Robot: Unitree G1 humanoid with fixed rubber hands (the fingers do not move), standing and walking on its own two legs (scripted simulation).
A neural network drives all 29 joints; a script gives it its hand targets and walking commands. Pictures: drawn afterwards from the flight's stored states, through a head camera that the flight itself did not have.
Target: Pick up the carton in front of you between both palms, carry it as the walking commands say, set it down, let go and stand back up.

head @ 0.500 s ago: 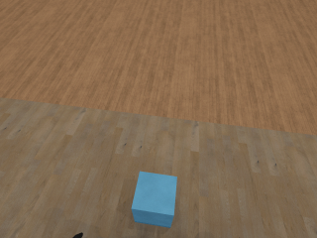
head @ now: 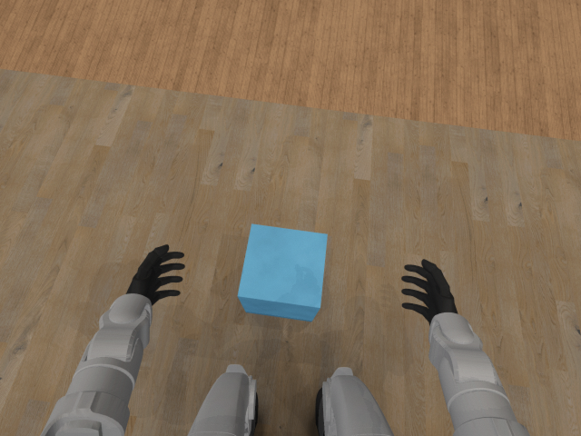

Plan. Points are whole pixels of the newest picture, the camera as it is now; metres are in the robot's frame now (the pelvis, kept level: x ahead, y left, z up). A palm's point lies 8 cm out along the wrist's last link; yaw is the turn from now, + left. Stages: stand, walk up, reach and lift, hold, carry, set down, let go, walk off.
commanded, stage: reach and lift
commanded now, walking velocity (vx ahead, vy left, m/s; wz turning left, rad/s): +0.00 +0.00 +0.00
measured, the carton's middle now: (283, 276) +0.47 +0.01 -0.58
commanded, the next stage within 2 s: none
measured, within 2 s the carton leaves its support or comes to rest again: neither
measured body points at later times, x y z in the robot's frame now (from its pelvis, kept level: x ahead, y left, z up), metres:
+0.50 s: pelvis -0.05 +0.01 -0.05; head +0.26 +0.02 +0.28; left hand +0.51 +0.21 -0.15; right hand +0.47 -0.19 -0.15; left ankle +0.03 +0.12 -0.67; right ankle +0.03 -0.13 -0.67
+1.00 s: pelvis -0.05 +0.00 -0.20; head +0.30 +0.01 +0.07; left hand +0.50 +0.20 -0.37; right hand +0.46 -0.18 -0.37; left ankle +0.03 +0.12 -0.67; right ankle +0.03 -0.13 -0.67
